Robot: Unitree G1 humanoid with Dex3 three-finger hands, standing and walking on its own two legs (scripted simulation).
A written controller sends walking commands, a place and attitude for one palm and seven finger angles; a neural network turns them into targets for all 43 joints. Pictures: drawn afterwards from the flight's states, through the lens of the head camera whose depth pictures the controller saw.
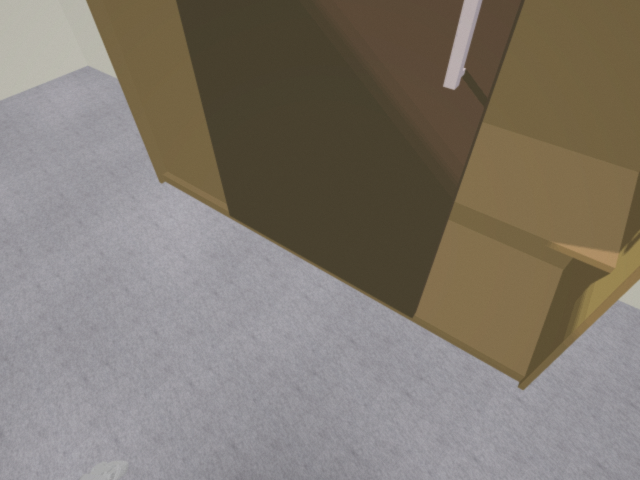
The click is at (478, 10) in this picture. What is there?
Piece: wardrobe's sliding door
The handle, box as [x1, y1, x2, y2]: [443, 0, 481, 89]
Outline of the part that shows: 481,0 464,0 443,86 454,89 458,85 460,77 464,72 465,68 463,67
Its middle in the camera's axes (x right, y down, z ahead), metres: +0.25 -0.37 +0.64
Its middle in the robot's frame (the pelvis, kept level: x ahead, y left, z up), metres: +0.77 -0.21 +0.25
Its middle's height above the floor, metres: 1.02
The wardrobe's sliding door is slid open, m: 0.38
